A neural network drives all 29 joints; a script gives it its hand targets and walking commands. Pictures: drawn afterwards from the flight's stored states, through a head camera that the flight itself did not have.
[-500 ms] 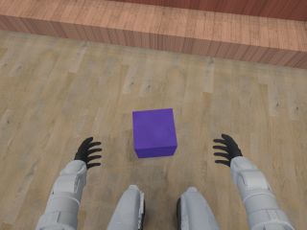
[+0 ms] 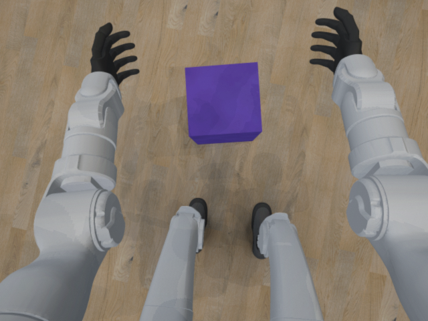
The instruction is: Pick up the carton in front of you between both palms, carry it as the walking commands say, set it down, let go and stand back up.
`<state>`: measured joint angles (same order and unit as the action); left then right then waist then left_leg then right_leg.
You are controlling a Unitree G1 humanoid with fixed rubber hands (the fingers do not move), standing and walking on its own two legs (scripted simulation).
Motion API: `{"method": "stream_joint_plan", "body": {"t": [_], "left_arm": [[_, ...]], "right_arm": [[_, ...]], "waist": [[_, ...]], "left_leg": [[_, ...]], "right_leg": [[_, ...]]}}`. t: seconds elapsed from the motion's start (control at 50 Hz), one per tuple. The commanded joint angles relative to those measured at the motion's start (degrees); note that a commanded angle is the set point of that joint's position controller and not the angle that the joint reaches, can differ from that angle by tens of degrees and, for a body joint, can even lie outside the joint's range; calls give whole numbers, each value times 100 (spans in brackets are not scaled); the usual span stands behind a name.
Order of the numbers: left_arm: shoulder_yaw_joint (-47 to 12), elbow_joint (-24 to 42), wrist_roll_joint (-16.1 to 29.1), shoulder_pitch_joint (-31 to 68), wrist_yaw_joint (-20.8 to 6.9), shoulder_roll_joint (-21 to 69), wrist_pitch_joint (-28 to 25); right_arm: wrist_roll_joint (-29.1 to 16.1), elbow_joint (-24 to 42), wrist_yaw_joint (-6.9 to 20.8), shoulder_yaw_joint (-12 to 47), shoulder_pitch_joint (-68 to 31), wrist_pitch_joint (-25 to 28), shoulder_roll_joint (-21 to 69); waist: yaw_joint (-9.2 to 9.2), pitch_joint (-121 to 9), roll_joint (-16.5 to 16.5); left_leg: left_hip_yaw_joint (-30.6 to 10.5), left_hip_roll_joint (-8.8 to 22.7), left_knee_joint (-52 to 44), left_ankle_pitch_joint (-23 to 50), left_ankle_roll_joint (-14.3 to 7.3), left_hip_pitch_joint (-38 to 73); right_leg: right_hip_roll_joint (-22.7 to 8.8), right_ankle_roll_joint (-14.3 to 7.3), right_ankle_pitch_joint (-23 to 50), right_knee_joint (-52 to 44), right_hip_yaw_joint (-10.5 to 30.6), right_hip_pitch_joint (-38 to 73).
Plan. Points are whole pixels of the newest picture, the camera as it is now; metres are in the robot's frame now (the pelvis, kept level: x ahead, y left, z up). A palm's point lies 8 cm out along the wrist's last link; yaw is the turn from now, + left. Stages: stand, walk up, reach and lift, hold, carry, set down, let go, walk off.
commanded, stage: reach and lift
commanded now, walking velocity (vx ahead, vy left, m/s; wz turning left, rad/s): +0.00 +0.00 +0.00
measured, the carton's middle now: (223, 109) +0.54 +0.05 -0.53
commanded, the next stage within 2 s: none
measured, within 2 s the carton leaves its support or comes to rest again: leaves its support in 1.94 s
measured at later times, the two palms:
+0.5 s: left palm (137, 83) +0.52 +0.23 -0.22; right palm (310, 71) +0.57 -0.14 -0.23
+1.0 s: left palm (163, 107) +0.52 +0.23 -0.44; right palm (285, 99) +0.56 -0.14 -0.44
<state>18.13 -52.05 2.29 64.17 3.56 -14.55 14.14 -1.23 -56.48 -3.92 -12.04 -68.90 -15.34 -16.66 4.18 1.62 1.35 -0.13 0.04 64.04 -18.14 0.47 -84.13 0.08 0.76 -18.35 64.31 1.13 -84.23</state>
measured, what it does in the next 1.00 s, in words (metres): lowers itself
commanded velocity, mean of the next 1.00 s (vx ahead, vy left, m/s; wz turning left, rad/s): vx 0.00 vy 0.00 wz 0.00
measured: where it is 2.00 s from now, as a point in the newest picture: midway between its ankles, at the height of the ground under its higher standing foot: (228, 237)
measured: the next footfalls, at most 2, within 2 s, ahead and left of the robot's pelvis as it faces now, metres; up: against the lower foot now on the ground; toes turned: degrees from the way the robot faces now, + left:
none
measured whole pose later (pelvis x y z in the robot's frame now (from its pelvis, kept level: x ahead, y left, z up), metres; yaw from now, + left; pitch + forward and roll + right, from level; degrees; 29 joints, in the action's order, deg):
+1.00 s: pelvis -0.03 +0.00 -0.26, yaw +1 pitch +39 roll +1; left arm 11.8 -65.5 9.9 88.6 5.2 -21.8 6.1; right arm -10.1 -67.9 -5.8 -3.7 -93.2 -7.5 -23.8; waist 4.0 21.9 0.5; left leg -1.8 -2.1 121.5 -31.9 2.6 -129.0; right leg 3.9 3.0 -32.7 122.2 2.9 -128.8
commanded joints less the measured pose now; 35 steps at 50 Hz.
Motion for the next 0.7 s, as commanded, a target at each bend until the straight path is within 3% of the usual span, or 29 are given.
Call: {"method": "stream_joint_plan", "body": {"t": [0.0, 0.12, 0.22, 0.4, 0.58, 0.68], "left_arm": [[197, 519, -57, 1810, -11, -776, -336], [512, 687, -357, 1746, -152, -653, -570], [885, 672, -688, 1365, -313, -367, -811], [1102, 479, -873, 1193, -348, -250, -980], [220, 449, 102, 2124, -22, -1037, -920], [-152, 264, 531, 2707, 89, -1300, -818]], "right_arm": [[61, 422, 40, -116, -2048, 328, -729], [372, 495, 134, -354, -2037, 548, -674], [710, 579, 225, -672, -1642, 764, -312], [905, 526, 138, -838, -1458, 921, -88], [-133, 671, -256, 183, -2406, 842, -703], [-541, 524, -318, 534, -3049, 737, -946]], "waist": [[177, -5776, 155], [203, -6755, 190], [173, -6253, 230], [152, -5738, 251], [237, -7071, 336], [241, -6883, 335]], "left_leg": [[313, -331, -562, 1392, 222, 2650], [277, -386, -474, 2914, 233, 3032], [161, -346, -287, 3510, 234, 2378], [224, -365, 1070, 2513, 365, 614], [418, -367, 3000, 1941, 394, -110], [505, -283, 3661, 1186, 361, -599]], "right_leg": [[405, 90, 936, -452, -191, 2849], [463, 61, 2467, -356, -111, 3119], [436, 110, 3047, -185, -57, 2403], [454, 218, 2047, 1158, -132, 607], [490, 229, 1719, 3173, -271, 573], [417, 216, 1017, 3837, -327, 337]]}}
